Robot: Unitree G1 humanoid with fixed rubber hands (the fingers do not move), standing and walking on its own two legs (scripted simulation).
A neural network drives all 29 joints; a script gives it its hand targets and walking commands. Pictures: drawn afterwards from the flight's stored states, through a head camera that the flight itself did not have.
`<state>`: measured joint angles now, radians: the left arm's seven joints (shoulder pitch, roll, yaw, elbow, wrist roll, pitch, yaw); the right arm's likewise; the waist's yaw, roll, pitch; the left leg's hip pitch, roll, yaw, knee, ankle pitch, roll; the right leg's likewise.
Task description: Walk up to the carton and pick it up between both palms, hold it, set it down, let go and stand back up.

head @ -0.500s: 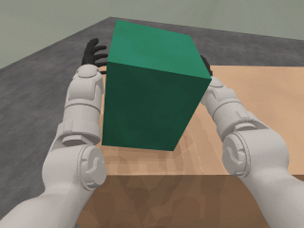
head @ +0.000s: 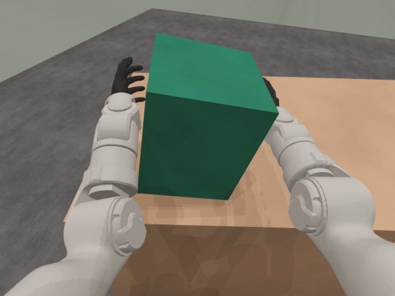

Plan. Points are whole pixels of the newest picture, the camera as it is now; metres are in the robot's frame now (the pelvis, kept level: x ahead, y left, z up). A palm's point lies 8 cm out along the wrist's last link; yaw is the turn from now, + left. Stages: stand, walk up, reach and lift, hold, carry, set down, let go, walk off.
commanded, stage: set down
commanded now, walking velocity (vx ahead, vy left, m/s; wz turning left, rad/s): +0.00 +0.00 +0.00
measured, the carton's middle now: (194, 121) +0.43 +0.05 +0.17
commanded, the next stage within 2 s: none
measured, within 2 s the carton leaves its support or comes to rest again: neither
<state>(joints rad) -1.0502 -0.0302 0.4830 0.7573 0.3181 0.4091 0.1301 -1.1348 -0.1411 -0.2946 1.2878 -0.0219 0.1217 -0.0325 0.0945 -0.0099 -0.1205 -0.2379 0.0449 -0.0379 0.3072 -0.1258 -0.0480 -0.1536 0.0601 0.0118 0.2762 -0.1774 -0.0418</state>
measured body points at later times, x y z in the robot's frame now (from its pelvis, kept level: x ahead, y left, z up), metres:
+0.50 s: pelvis +0.00 +0.00 +0.00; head +0.00 -0.01 +0.45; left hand +0.43 +0.19 +0.20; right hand +0.47 -0.10 +0.17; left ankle +0.02 +0.15 -0.75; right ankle -0.03 -0.09 -0.75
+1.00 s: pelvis +0.00 +0.00 +0.00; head +0.02 -0.01 +0.45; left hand +0.42 +0.19 +0.17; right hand +0.47 -0.09 +0.13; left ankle +0.02 +0.14 -0.75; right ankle -0.03 -0.09 -0.75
